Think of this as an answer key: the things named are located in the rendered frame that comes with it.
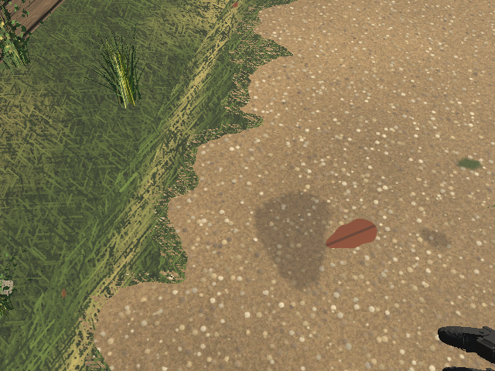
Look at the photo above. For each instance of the robot right hand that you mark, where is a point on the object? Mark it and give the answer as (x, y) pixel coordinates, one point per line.
(478, 340)

